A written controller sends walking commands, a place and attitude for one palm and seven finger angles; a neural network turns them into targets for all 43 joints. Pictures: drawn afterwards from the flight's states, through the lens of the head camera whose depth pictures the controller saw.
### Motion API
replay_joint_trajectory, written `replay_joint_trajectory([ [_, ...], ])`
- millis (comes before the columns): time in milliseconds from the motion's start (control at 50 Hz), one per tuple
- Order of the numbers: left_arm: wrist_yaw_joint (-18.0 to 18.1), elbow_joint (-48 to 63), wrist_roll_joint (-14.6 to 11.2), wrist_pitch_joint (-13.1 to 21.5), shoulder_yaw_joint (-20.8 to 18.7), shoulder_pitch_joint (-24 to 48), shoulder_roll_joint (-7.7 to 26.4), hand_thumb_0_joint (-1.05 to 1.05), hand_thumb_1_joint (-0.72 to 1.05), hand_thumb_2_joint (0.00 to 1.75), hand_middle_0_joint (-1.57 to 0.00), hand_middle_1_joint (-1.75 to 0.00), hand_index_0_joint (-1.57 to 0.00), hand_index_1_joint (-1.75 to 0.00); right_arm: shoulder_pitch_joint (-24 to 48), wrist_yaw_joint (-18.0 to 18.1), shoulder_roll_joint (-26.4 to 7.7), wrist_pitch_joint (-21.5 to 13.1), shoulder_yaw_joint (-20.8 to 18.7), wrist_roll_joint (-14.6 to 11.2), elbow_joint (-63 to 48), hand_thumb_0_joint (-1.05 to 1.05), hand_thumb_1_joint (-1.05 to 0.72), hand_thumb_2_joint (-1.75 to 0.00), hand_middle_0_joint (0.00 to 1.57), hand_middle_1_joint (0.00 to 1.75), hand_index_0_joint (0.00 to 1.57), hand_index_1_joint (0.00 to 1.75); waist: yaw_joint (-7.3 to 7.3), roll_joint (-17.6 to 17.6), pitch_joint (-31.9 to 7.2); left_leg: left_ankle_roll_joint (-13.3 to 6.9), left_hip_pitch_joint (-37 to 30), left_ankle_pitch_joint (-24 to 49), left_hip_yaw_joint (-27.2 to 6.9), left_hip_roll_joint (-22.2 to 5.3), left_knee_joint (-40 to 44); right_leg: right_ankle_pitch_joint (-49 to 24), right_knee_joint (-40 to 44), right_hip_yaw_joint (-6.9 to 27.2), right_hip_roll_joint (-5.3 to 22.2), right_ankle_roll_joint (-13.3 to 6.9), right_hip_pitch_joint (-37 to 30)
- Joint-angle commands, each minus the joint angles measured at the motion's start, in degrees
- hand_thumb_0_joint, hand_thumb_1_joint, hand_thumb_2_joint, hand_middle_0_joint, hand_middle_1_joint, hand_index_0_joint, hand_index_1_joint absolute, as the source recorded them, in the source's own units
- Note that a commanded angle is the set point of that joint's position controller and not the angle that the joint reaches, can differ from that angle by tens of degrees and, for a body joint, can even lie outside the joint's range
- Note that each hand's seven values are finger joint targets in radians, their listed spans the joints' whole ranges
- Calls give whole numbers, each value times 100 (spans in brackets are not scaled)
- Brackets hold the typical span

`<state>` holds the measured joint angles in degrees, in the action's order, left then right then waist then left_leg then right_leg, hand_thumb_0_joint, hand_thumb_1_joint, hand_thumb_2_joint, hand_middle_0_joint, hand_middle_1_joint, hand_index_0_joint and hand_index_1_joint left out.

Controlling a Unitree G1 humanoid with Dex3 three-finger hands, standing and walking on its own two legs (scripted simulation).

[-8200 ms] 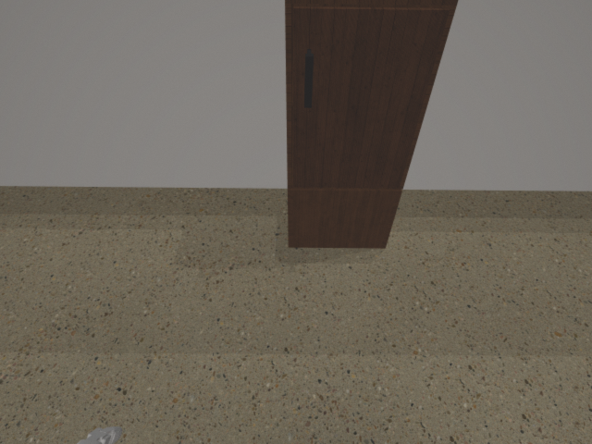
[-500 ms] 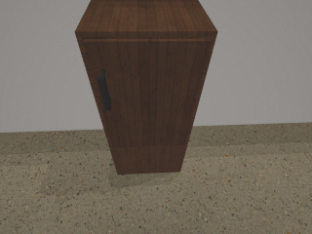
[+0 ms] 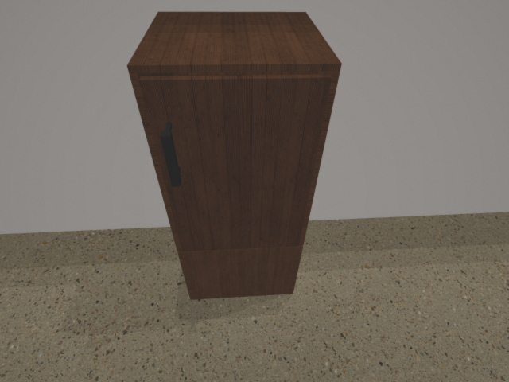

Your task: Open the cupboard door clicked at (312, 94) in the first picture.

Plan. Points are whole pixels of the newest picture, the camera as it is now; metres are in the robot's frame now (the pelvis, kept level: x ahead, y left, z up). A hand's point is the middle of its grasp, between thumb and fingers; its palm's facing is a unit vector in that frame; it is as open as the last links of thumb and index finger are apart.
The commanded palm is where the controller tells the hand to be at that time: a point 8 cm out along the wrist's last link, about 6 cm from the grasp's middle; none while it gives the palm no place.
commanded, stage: look again from close up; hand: left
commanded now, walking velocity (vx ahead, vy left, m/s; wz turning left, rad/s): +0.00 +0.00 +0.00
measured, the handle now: (172, 155) +0.59 +0.22 +0.04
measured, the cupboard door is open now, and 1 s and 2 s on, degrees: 0 0 0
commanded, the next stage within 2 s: shuffle to correct the standing spot in 0.24 s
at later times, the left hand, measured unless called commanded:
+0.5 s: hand out of the picture -0.09 +0.16 -0.17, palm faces +0.07 -0.98 -0.17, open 7.4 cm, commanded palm none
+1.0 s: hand out of the picture -0.11 +0.15 -0.18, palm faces +0.23 -0.97 -0.10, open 7.4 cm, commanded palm none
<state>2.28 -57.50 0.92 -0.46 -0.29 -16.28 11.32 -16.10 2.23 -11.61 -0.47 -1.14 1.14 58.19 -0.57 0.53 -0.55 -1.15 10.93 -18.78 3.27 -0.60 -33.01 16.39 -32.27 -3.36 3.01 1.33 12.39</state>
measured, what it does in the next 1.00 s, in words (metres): steps on the spot: left foot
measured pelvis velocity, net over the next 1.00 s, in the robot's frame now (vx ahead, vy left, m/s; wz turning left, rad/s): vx -0.02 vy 0.02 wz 0.13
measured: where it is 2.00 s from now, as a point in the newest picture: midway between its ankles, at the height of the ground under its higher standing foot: outside the picture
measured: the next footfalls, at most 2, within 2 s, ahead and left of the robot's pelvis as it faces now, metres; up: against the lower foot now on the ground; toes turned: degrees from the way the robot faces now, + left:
left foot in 0.96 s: +0.04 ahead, +0.14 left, +0.00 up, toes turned +15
right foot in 1.32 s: +0.17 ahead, -0.12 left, +0.00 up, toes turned -3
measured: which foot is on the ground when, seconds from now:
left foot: down 0.00-0.66, up 0.68-0.94, down 0.96-1.00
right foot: down 0.00-0.96, up 0.98-1.00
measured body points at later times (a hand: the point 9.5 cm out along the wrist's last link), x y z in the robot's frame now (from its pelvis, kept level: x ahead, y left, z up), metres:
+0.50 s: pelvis -0.05 +0.00 +0.01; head -0.07 +0.01 +0.46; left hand -0.09 +0.22 -0.15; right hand -0.08 -0.22 -0.15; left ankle -0.01 +0.10 -0.73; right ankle +0.01 -0.13 -0.72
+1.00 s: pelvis -0.02 +0.02 +0.00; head -0.03 +0.03 +0.45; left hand -0.12 +0.20 -0.17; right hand +0.07 -0.20 -0.15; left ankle +0.00 +0.13 -0.73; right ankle -0.04 -0.11 -0.72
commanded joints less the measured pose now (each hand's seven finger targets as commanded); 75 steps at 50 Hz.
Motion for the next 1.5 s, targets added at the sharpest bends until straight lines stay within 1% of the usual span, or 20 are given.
replay_joint_trajectory([
  [0, -2, 268, 2, 73, -88, -258, 591, 0, 90, 90, -20, -30, -20, -30, -124, -57, -525, -33, -69, -28, -312, 0, -90, -90, 20, 30, 20, 30, 37, -222, 578, -101, 548, 866, -536, -457, 853, -784, 764, 488, 321, -266, 79],
  [320, 1, 47, 31, 81, -79, -677, 384, 0, 90, 90, -20, -30, -20, -30, -444, -133, -361, 79, -67, -27, -31, 0, -90, -90, 20, 30, 20, 30, 33, -108, 732, -58, 880, -651, -657, -386, 1367, 764, 1424, 580, 272, -161, 344],
  [420, -23, -18, 94, 0, -188, -936, 291, 0, 90, 90, -20, -30, -20, -30, -640, -128, -395, 196, -139, 44, 36, 0, -90, -90, 20, 30, 20, 30, 69, -68, 881, -182, 1448, -1965, -861, -377, 1409, 2076, 1223, 397, 149, -130, 447],
  [500, -116, -82, 60, -80, -249, -1152, 25, 0, 90, 90, -20, -30, -20, -30, -690, -71, -520, 222, -217, 43, 60, 0, -90, -90, 20, 30, 20, 30, 71, 646, 741, -342, 1749, -2481, -1395, -657, 2057, 1045, -6, -395, -329, -76, 107],
  [580, -202, -159, 72, -123, -262, -1855, -289, 0, 90, 90, -20, -30, -20, -30, 63, -50, -773, 175, -300, 6, -148, 0, -90, -90, 20, 30, 20, 30, 515, 1008, 514, -604, 2621, -2557, -1707, -1035, 2372, 656, -903, -552, -431, -144, -1043],
  [620, -119, -255, 95, 41, -333, -2260, -70, 0, 90, 90, -20, -30, -20, -30, 21, -60, -404, 202, -266, 11, -184, 0, -90, -90, 20, 30, 20, 30, 647, -512, 954, -270, 2952, -1968, -1086, -220, 413, 1620, 1474, 585, 240, -416, -1230],
  [640, 13, -301, 125, 107, -376, -2274, 368, 0, 90, 90, -20, -30, -20, -30, -128, -77, 138, 176, -178, -67, -267, 0, -90, -90, 20, 30, 20, 30, 549, -2118, 1057, -42, 3588, -1054, -120, 348, -1353, 2859, 2653, 2534, 1732, -923, -1214],
  [660, 75, -227, 15, 161, -297, -1943, 314, 0, 90, 90, -20, -30, -20, -30, 84, -111, -81, 175, -238, 18, -273, 0, -90, -90, 20, 30, 20, 30, 353, -1159, 1439, -117, 3219, -594, -457, -63, -2352, 2833, 3021, 2715, 2012, -984, -59],
  [700, 42, -96, -2, 271, -328, -1166, 343, 0, 90, 90, -20, -30, -20, -30, -506, -232, 86, 208, -260, 25, -117, 0, -90, -90, 20, 30, 20, 30, -168, -372, 574, -50, 2414, -112, -312, -139, -3025, 2311, 2824, 2057, 1658, -1029, 174],
  [780, 32, -206, 92, 374, -250, -1000, 66, 0, 90, 90, -20, -30, -20, -30, -240, -312, 103, 117, -279, 3, -143, 0, -90, -90, 20, 30, 20, 30, -120, -705, 1004, -4, 2063, 131, -59, -422, -2067, 952, 2495, 833, 1222, -984, 327],
  [880, -57, -366, 99, 260, -294, -1300, 228, 0, 90, 90, -20, -30, -20, -30, -403, -261, 252, -95, -202, -6, -120, 0, -90, -90, 20, 30, 20, 30, -63, -716, 698, -1, 257, 289, 500, -100, 216, 997, 1638, 400, 920, -831, 654],
  [920, -126, -319, 70, 188, -243, -1335, -63, 0, 90, 90, -20, -30, -20, -30, -1065, -153, -237, -163, -273, 6, 108, 0, -90, -90, 20, 30, 20, 30, -292, 370, 428, -94, -987, -246, -361, -691, 965, 1131, 324, 15, 431, -498, 1504],
  [940, -170, -141, 58, 175, -194, -1290, -328, 0, 90, 90, -20, -30, -20, -30, -1484, -92, -748, -178, -405, 49, 177, 0, -90, -90, 20, 30, 20, 30, -403, 1571, 349, -603, -1333, -1137, -2200, -1964, 1873, 1325, -1070, -468, -27, -217, 2389],
  [980, -239, 278, 147, 135, -229, -638, -177, 0, 90, 90, -20, -30, -20, -30, -1409, -20, -1089, -148, -472, 32, 76, 0, -90, -90, 20, 30, 20, 30, -393, 761, 731, -1124, -609, -1900, -2883, -2670, 2538, 1253, -2661, 118, 275, -256, 2849],
  [1100, -341, 116, 92, 70, -273, -686, -356, 0, 90, 90, -20, -30, -20, -30, -473, 2, -418, -321, -250, 57, -20, 0, -90, -90, 20, 30, 20, 30, 80, 397, 685, -775, 491, 535, -683, -1696, 2381, -110, -1878, 86, 461, -58, 1631],
  [1240, -345, 216, 65, 58, -335, -459, -158, 0, 90, 90, -20, -30, -20, -30, -524, -25, -589, -151, -361, 86, 153, 0, -90, -90, 20, 30, 20, 30, 81, 518, 669, -606, 739, -58, -410, -1581, 1636, -394, 27, -396, 100, -46, 271],
  [1280, -262, -48, 82, 144, -396, -1180, 237, 0, 90, 90, -20, -30, -20, -30, -561, -69, -332, -110, -306, 43, 190, 0, -90, -90, 20, 30, 20, 30, 424, -608, 310, -186, 1554, -635, 196, -872, 125, -361, 838, 147, 372, -215, -1185],
  [1300, -161, -91, 96, 211, -472, -1414, 753, 0, 90, 90, -20, -30, -20, -30, -729, -93, 152, -95, -169, -6, 81, 0, -90, -90, 20, 30, 20, 30, 448, -2135, 71, 87, 2281, -1408, 726, -117, -1393, -654, 1562, 1829, 1678, -660, -1608],
  [1380, -2, 161, 0, 244, -274, -36, 355, 0, 90, 90, -20, -30, -20, -30, -757, -80, 164, 113, -130, -53, 341, 0, -90, -90, 20, 30, 20, 30, -112, -1014, 218, 190, 1174, -793, -159, -531, -2128, -2379, 1692, 1014, 1526, -941, -2],
  [1480, 82, 214, 50, 111, -401, -63, 583, 0, 90, 90, -20, -30, -20, -30, -488, -83, 160, 221, -155, -83, 266, 0, -90, -90, 20, 30, 20, 30, 120, -614, 24, 351, 1039, -607, 97, -232, -1148, -4002, 1105, 643, 1570, -1215, -458],
])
